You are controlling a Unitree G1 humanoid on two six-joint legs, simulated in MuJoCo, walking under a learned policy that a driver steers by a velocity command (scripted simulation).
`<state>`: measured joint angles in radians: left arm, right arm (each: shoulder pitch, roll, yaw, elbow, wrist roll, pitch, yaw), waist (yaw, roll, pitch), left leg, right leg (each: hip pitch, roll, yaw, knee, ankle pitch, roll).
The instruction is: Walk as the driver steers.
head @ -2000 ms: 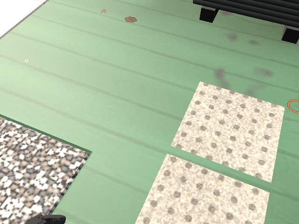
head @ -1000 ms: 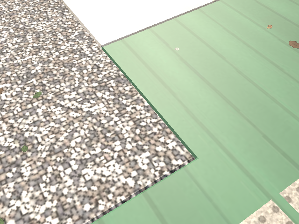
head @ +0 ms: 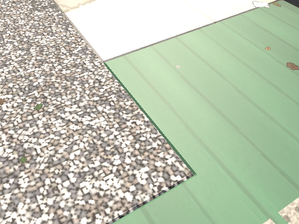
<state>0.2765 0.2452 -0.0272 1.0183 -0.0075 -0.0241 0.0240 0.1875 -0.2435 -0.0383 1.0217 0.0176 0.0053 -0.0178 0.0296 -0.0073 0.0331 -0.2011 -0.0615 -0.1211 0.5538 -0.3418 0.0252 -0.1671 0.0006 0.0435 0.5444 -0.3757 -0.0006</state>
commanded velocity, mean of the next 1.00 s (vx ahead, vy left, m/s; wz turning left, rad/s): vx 0.42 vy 0.00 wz -0.36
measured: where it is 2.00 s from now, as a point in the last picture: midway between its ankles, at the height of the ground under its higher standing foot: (213, 150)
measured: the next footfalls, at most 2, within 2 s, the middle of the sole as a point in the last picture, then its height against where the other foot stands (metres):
right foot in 0.72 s outside the picture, level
left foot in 1.22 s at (162, 175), level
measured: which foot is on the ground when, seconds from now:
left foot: down 0.00-0.74, up 0.76-1.00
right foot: down 0.00-0.28, up 0.30-0.70, down 0.72-1.00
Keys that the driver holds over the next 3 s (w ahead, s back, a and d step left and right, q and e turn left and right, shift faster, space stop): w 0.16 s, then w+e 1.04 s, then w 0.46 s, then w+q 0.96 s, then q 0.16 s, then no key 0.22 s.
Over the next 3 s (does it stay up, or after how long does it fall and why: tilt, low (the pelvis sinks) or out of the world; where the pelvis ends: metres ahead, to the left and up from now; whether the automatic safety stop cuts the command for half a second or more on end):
stays up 1.32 -0.47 0.01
